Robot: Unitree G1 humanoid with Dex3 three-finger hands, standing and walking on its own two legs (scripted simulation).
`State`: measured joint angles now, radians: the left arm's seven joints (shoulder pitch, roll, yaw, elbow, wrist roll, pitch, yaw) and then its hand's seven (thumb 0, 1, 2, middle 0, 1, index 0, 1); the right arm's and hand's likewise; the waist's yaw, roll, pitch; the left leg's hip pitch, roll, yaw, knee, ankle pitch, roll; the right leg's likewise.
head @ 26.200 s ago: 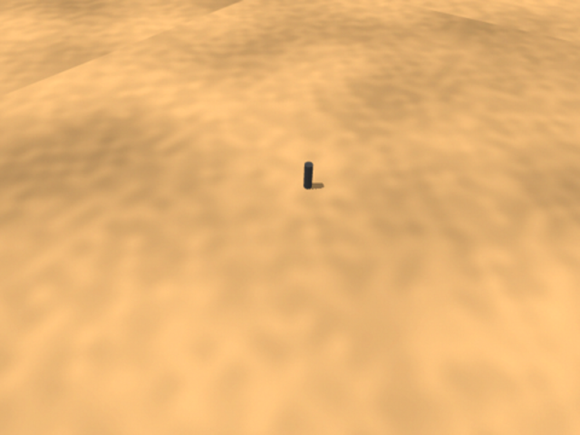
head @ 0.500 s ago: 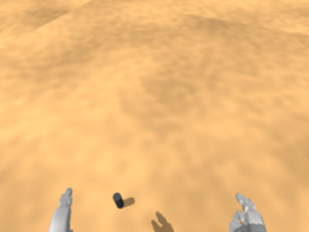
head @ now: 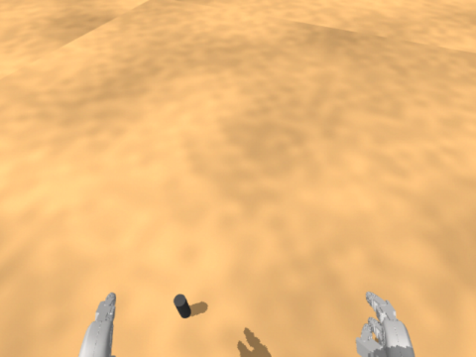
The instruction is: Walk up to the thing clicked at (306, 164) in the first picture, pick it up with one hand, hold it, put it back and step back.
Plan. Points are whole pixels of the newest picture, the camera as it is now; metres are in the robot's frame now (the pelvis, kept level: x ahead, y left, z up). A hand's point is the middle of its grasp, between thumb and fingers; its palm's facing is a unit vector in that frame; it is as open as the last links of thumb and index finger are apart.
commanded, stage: home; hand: left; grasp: from the side
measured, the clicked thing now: (182, 306) +0.41 +0.22 -0.65
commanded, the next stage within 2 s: stand in 1.14 s
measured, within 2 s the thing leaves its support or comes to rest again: neither
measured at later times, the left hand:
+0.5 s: hand out of the picture +0.16 +0.17 -0.06, palm faces +0.10 -0.95 -0.28, open 17.5 cm
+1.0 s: hand (132, 352) +0.16 +0.19 -0.06, palm faces +0.10 -0.95 -0.28, open 17.5 cm
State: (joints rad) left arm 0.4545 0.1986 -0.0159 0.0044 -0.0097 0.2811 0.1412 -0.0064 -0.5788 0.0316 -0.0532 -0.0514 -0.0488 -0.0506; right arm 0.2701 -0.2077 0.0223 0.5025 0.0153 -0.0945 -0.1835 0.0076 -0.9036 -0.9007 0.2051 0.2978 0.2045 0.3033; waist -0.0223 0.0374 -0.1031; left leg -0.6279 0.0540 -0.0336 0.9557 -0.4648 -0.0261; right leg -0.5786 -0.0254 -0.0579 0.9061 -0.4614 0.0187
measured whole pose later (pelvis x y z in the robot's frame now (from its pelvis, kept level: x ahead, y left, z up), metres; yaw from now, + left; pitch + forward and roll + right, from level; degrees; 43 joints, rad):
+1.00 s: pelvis -0.01 +0.01 +0.00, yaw +0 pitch +7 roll -2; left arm 0.45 0.20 -0.01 0.02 0.00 0.27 0.14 -0.01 -0.55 0.05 -0.06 -0.06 -0.05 -0.06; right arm 0.27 -0.20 0.02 0.52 0.01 -0.12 -0.19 0.01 -0.91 -0.90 0.20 0.30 0.20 0.30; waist -0.02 0.04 -0.09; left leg -0.62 0.05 -0.02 0.95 -0.46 -0.02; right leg -0.57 -0.03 -0.05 0.89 -0.45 0.03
